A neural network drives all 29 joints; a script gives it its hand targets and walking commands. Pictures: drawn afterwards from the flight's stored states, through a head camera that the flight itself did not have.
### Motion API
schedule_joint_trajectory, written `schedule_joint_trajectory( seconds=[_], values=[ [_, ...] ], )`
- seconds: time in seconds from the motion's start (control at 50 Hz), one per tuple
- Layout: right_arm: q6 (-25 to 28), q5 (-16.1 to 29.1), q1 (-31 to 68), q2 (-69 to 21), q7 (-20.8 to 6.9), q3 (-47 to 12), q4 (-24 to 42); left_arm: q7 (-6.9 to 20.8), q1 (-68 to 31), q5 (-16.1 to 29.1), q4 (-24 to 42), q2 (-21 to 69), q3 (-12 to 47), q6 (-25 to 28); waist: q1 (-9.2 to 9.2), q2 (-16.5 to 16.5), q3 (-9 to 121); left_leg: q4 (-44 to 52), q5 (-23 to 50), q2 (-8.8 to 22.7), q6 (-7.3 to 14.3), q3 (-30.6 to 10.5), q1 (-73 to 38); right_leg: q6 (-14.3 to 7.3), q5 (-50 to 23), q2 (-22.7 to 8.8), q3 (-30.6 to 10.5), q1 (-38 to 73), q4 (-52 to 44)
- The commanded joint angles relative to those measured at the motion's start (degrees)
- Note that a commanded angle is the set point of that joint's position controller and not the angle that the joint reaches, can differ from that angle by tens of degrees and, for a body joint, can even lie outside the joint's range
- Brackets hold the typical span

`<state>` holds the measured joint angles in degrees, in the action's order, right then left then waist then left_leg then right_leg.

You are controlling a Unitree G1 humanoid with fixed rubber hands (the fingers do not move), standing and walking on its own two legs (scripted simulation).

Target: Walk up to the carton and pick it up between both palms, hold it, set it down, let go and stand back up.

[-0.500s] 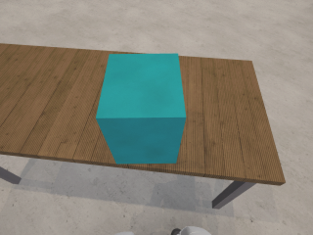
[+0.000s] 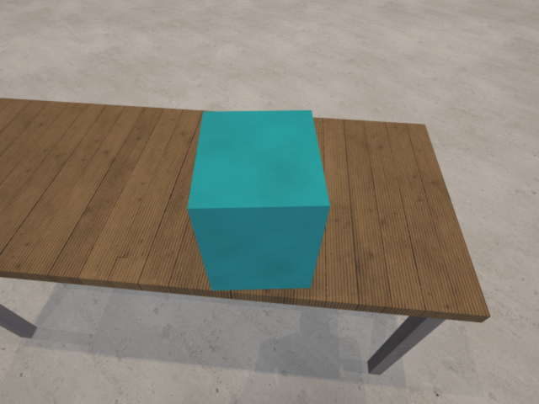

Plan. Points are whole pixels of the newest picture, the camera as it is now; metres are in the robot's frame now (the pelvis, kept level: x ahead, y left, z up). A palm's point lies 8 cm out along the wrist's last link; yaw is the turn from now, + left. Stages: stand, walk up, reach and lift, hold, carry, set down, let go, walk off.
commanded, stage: walk up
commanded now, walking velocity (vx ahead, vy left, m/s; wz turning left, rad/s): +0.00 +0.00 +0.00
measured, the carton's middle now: (259, 204) +0.45 +0.02 -0.01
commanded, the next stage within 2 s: stand in 0.66 s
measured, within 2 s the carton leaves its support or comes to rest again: neither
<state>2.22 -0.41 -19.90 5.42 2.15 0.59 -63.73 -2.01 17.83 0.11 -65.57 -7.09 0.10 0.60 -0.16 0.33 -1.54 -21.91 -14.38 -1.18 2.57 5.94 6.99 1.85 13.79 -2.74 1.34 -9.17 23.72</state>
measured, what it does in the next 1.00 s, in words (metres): stands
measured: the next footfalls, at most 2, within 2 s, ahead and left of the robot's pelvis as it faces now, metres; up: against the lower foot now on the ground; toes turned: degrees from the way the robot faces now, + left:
none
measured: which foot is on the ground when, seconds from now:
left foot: down 0.00-1.00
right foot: down 0.00-1.00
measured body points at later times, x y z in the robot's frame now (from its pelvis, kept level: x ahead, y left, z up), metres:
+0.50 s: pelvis -0.02 -0.02 +0.00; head -0.01 -0.02 +0.45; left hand -0.05 +0.18 -0.16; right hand -0.05 -0.22 -0.16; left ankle -0.03 +0.09 -0.74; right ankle -0.01 -0.14 -0.74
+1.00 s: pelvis -0.04 -0.03 -0.02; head +0.00 -0.02 +0.42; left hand +0.03 +0.21 -0.18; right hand +0.03 -0.25 -0.18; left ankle -0.02 +0.09 -0.74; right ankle -0.01 -0.14 -0.74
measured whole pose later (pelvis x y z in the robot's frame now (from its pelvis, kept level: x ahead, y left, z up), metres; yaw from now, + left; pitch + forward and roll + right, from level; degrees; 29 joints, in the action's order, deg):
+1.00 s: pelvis -0.04 -0.03 -0.02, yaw +2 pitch +3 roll +1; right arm -14.4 -3.8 -6.3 6.5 -1.4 6.4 -54.3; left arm -0.6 4.5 6.9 -54.8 -13.8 2.7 -23.1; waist -1.7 1.8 -2.4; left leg -38.9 -17.5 1.4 0.3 4.2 23.5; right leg -1.0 17.1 -1.7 3.4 -24.6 39.7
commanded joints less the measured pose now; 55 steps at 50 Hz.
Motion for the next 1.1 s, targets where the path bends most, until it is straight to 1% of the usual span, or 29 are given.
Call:
schedule_joint_trajectory(
  seconds=[0.0,0.06,0.1,0.24,0.3,0.34,0.36,0.44,0.56,0.64,0.72,0.78,0.86,0.88,0.9,0.92,0.94,0.96,0.98,1.0,1.02,1.04,1.06,1.08],
  values=[
    [-0.34,-0.06,-4.87,5.01,0.01,1.31,0.26,-0.34,5.06,-0.08,-0.23,-2.71,-0.16,0.55,0.18,1.85,-2.92,3.74,11.92,7.27,0.32,-6.19,-0.5,-2.24,-12.05,-3.62,-3.18,-2.28,-3.51],
    [-0.64,0.0,-4.85,4.39,-0.03,1.17,-0.05,-0.42,5.14,-0.14,-0.26,-2.98,-0.15,0.58,0.04,0.44,-3.88,4.41,8.2,7.13,-0.01,-6.13,0.47,-2.46,-10.26,-3.51,-3.49,-2.52,-4.11],
    [-0.82,0.01,-4.83,4.57,-0.05,1.16,-0.18,-0.43,5.43,-0.17,-0.3,-3.04,-0.08,0.6,-0.01,0.66,-4.45,4.58,6.74,7.11,-0.14,-6.2,0.78,-2.48,-9.36,-3.5,-3.65,-2.88,-4.43],
    [-1.08,0.04,-4.4,4.72,-0.04,1.05,-0.35,-0.36,6.23,-0.24,-0.29,-3.01,0.0,0.82,0.21,-0.26,-4.61,4.43,4.98,7.01,-0.41,-5.98,1.06,-2.86,-7.96,-3.33,-4.16,-3.48,-5.13],
    [-1.14,0.03,-4.62,4.73,-0.04,1.01,-0.47,-0.31,6.31,-0.31,-0.19,-3.01,0.01,0.86,0.08,0.12,-4.64,4.28,4.48,7.08,-0.53,-5.94,1.25,-2.98,-7.51,-3.22,-4.19,-3.6,-5.27],
    [-1.19,0.03,-4.68,4.7,-0.01,0.92,-0.46,-0.27,6.43,-0.31,-0.03,-2.98,0.0,0.83,0.26,-0.22,-4.88,4.29,3.81,7.06,-0.54,-5.94,1.77,-3.08,-6.88,-3.18,-4.29,-3.68,-5.39],
    [-1.2,0.0,-4.75,4.52,-0.01,0.87,-0.56,-0.25,6.47,-0.32,-0.01,-3.0,-0.02,0.8,0.26,0.17,-5.01,4.32,3.66,7.05,-0.61,-6.0,1.87,-3.08,-6.57,-3.08,-4.28,-3.81,-5.39],
    [-1.17,0.0,-4.97,4.55,-0.02,0.81,-0.54,-0.17,6.66,-0.33,0.16,-2.85,0.0,0.82,0.33,-0.19,-4.88,3.96,3.51,7.11,-0.67,-6.0,2.04,-3.24,-6.12,-2.98,-4.27,-4.1,-5.45],
    [-1.14,-0.09,-5.54,4.4,0.02,0.68,-0.61,-0.05,6.43,-0.29,0.67,-3.05,-0.12,0.83,0.35,0.3,-4.59,3.79,3.13,7.26,-0.73,-6.03,2.25,-3.49,-5.26,-2.76,-4.48,-4.29,-5.34],
    [-1.11,-0.04,-5.94,4.14,0.0,0.5,-0.63,-0.01,6.48,-0.33,0.83,-2.89,-0.07,0.79,0.43,-0.28,-4.83,3.87,2.87,7.3,-0.71,-6.13,2.71,-3.53,-5.24,-2.69,-4.39,-4.46,-5.11],
    [-1.09,-0.1,-6.25,4.18,0.0,0.45,-0.6,0.03,6.66,-0.32,0.99,-3.11,-0.1,0.8,0.47,-0.05,-4.72,3.64,2.64,7.27,-0.78,-6.04,2.73,-3.58,-4.76,-2.57,-4.42,-4.72,-5.18],
    [-1.03,-0.09,-6.33,4.19,0.01,0.41,-0.54,0.06,6.54,-0.29,1.12,-3.2,-0.09,0.85,0.45,-0.51,-4.57,3.59,3.18,7.32,-0.7,-6.02,2.6,-3.64,-5.42,-2.63,-4.5,-4.78,-4.93],
    [-0.98,-0.08,-6.62,4.19,0.0,0.33,-0.54,0.05,6.72,-0.29,1.2,-3.11,-0.09,0.94,0.35,-0.29,-4.28,3.35,3.78,7.44,-0.66,-6.03,2.26,-3.72,-6.05,-2.65,-4.58,-4.71,-4.83],
    [-3.18,-6.59,56.51,11.08,-1.83,9.81,18.71,3.61,-53.03,4.13,22.68,-21.8,-2.25,-10.37,-3.28,4.86,5.76,-8.97,-10.95,3.81,-2.57,-2.59,25.83,-3.46,12.45,0.74,0.83,-14.34,9.02],
    [-9.92,-9.09,44.25,11.27,-3.07,11.89,16.64,1.63,-42.27,7.03,18.67,-22.72,1.12,-17.51,-3.2,6.24,1.27,-11.14,-19.98,3.34,-1.71,-0.22,31.16,-4.14,21.27,-0.64,0.64,-9.01,12.06],
    [-15.4,-6.59,40.35,9.77,-3.89,9.03,23.22,1.18,-36.97,8.75,21.09,-18.56,2.72,-24.02,-2.93,6.94,9.67,-12.7,-14.41,3.13,-1.88,0.28,29.24,-3.93,15.47,-1.04,-1.13,-2.71,13.46],
    [-20.09,-3.48,35.63,8.4,-4.55,7.27,25.96,0.8,-34.0,9.59,26.21,-16.54,2.21,-29.74,-0.46,4.17,15.84,-14.81,-9.87,3.19,-3.02,0.01,27.9,-3.69,7.38,-1.84,-3.03,-2.82,15.21],
    [-22.92,-0.13,32.47,7.81,-5.09,5.33,27.31,0.65,-33.53,9.01,30.8,-15.27,0.32,-34.33,1.33,-0.48,18.78,-16.17,-7.84,3.74,-4.58,0.13,27.16,-3.69,1.98,-2.26,-3.65,-4.82,16.39],
    [-25.1,3.92,28.37,6.27,-5.29,2.13,26.18,1.12,-32.62,8.08,33.47,-13.99,-0.68,-38.24,1.23,-3.76,20.06,-17.03,-7.73,4.18,-5.7,0.43,25.52,-4.06,0.13,-1.94,-2.28,-5.84,17.2],
    [-27.1,7.28,24.42,4.93,-5.04,-0.92,23.04,2.21,-29.3,5.89,34.44,-11.31,-1.31,-41.6,0.06,-5.66,17.88,-17.65,-3.03,4.7,-6.6,0.33,21.58,-4.9,-4.09,-1.05,0.17,-9.99,17.7],
    [-28.6,10.97,21.88,4.86,-4.28,-3.84,19.17,3.73,-26.66,3.36,34.3,-9.18,-2.12,-44.55,-1.43,-7.27,16.12,-18.98,6.64,4.84,-7.41,-0.56,15.51,-5.34,-10.7,0.54,2.27,-13.99,17.77],
    [-29.88,14.7,19.47,5.81,-3.15,-6.65,16.95,5.5,-23.11,1.19,34.06,-7.72,-3.17,-47.46,-2.22,-7.88,15.64,-20.56,15.66,4.57,-8.17,-1.62,8.84,-5.39,-15.53,2.07,3.38,-15.65,16.91],
    [-30.87,17.3,17.33,7.95,-1.78,-8.32,16.36,7.3,-18.95,-0.92,34.74,-6.84,-4.35,-50.05,-2.39,-7.59,14.8,-19.91,19.13,4.3,-8.53,-2.35,3.78,-5.32,-16.38,3.33,3.81,-14.63,14.39],
    [-31.47,18.68,15.65,10.73,-0.26,-8.39,17.21,8.91,-14.62,-3.14,36.89,-6.48,-5.34,-52.23,-2.5,-6.99,12.85,-17.33,18.17,4.07,-8.63,-2.59,0.13,-5.31,-14.77,4.38,4.05,-12.04,10.63]
  ],
)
